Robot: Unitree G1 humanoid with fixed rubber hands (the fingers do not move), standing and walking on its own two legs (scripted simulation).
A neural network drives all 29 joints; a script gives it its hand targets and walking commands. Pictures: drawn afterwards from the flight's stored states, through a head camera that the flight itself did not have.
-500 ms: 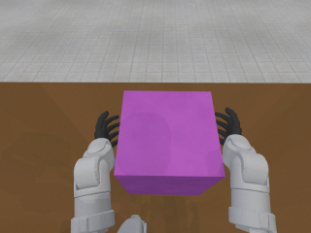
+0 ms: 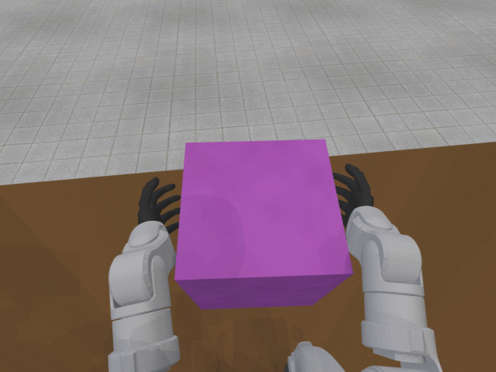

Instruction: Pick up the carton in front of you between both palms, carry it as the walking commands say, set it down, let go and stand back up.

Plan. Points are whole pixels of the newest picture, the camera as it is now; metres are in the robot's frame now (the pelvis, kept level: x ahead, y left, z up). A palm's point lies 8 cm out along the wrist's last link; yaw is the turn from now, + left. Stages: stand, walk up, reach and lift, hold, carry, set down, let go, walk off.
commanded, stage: carry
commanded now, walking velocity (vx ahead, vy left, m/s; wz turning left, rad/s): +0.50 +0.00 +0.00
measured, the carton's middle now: (256, 233) +0.33 -0.02 +0.03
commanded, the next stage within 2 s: none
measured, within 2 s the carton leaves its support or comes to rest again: neither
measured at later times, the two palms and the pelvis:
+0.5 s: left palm (176, 143) +0.58 +0.13 +0.02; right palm (310, 127) +0.60 -0.18 +0.02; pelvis +0.28 -0.04 -0.05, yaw +1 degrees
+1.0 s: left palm (183, 81) +0.88 +0.12 -0.01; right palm (288, 74) +0.87 -0.18 +0.00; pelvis +0.56 -0.01 -0.09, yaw +0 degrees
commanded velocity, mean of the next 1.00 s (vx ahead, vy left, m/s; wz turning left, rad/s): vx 0.43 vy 0.00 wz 0.00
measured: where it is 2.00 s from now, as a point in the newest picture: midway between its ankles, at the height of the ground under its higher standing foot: (242, 262)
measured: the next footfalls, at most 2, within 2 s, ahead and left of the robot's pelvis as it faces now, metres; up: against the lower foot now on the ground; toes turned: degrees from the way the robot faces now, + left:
right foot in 0.12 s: +0.23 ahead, -0.10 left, -0.05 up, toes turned -4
left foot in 0.64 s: +0.51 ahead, +0.05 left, -0.09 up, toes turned +3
